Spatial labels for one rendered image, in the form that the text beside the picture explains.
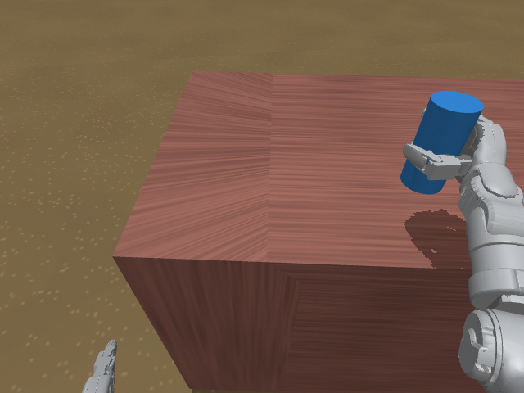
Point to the right robot hand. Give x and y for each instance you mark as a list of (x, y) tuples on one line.
[(486, 144)]

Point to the left robot hand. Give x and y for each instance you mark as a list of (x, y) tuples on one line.
[(103, 379)]

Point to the right robot arm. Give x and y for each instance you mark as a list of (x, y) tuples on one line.
[(492, 346)]

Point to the can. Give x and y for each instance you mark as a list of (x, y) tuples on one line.
[(445, 127)]

